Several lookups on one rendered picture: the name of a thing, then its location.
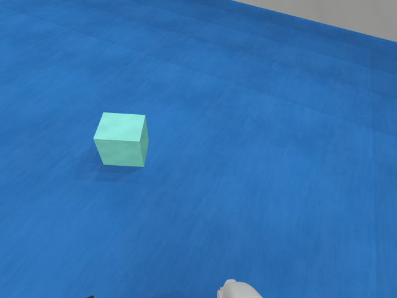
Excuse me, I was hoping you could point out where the right robot shin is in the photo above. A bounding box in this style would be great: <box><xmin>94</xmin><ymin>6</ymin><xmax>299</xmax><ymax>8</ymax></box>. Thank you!
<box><xmin>224</xmin><ymin>279</ymin><xmax>236</xmax><ymax>285</ymax></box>

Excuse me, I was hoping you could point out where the carton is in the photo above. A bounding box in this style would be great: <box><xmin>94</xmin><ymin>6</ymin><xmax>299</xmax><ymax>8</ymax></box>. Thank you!
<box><xmin>93</xmin><ymin>112</ymin><xmax>149</xmax><ymax>167</ymax></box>

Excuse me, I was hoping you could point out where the right robot thigh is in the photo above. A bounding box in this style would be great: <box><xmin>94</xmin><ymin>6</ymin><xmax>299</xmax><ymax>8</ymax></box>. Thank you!
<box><xmin>217</xmin><ymin>282</ymin><xmax>263</xmax><ymax>298</ymax></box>

